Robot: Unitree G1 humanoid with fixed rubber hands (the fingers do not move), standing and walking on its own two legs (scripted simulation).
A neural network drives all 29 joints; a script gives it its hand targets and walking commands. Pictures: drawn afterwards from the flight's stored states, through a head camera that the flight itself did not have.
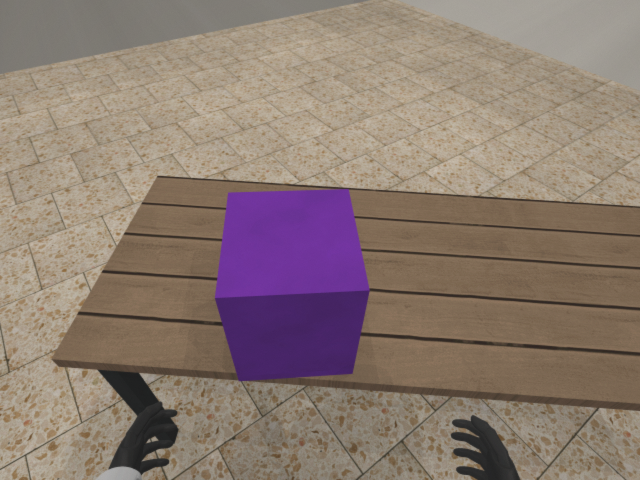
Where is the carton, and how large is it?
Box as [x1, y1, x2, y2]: [215, 189, 369, 380]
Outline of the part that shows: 348,189 228,193 215,299 239,380 352,373 369,289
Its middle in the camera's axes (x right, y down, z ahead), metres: -0.05 +0.08 +0.66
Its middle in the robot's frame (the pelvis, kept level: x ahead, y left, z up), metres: +0.44 +0.05 -0.06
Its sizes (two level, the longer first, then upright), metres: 0.210 0.200 0.250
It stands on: a table, 0.58 m high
